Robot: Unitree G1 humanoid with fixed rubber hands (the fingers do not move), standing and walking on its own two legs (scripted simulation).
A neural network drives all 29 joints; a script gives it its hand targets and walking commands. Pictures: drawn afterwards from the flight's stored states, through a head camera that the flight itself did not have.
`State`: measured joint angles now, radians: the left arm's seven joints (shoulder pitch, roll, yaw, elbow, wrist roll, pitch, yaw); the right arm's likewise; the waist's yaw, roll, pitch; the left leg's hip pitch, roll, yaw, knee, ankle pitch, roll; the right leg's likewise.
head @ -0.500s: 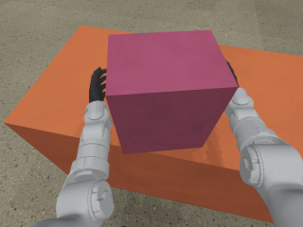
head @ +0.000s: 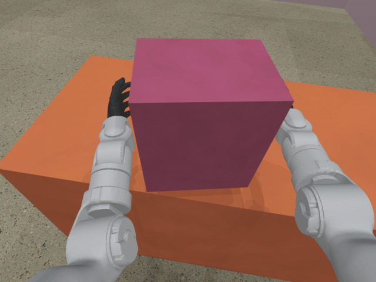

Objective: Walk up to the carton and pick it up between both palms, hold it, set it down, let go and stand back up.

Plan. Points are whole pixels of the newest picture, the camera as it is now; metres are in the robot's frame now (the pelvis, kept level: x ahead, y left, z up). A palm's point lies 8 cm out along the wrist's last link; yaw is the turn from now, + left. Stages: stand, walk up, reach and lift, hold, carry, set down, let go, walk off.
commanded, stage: reach and lift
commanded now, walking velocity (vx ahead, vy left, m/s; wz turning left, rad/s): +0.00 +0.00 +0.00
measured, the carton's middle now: (199, 121) +0.43 +0.03 +0.11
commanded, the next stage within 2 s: none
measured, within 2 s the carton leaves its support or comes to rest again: neither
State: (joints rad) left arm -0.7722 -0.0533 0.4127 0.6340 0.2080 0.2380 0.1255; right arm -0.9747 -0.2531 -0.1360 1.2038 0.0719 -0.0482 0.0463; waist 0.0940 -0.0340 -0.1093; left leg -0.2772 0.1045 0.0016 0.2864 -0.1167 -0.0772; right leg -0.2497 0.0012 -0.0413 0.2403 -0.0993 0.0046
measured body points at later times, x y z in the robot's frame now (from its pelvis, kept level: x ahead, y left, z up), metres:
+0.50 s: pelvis +0.00 +0.01 +0.00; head -0.02 +0.04 +0.45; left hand +0.40 +0.21 +0.18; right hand +0.44 -0.14 +0.19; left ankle +0.01 +0.17 -0.75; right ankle +0.01 -0.12 -0.75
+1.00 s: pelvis -0.01 +0.02 +0.00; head -0.08 +0.05 +0.44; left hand +0.38 +0.22 +0.24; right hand +0.40 -0.13 +0.23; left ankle +0.01 +0.17 -0.75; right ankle +0.01 -0.12 -0.75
